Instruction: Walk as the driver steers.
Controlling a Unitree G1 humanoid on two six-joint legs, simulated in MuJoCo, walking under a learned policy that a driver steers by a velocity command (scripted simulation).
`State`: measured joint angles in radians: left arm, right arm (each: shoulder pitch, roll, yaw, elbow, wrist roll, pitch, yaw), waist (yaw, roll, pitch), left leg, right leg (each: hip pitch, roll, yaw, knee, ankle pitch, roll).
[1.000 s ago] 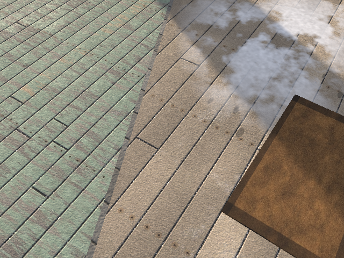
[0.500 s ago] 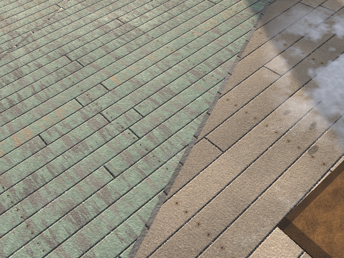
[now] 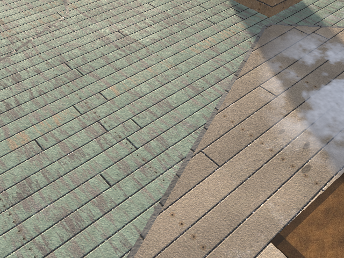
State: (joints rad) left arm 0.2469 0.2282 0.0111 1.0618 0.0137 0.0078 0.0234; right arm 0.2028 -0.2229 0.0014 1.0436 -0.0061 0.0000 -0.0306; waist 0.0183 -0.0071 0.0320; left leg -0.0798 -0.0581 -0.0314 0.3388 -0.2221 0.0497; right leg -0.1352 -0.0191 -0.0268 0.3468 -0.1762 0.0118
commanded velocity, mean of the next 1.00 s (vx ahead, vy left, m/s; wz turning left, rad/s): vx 0.14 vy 0.00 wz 0.01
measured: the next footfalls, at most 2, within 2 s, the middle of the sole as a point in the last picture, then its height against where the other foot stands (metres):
left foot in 1.28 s outside the picture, level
right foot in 1.82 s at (216, 206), level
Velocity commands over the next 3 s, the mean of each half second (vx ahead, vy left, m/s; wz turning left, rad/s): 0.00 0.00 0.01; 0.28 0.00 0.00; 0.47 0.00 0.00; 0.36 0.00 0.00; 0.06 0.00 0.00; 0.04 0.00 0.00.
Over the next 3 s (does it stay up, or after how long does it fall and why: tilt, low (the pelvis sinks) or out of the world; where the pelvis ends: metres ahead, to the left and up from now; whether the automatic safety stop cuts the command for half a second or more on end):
stays up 0.73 -0.06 -0.01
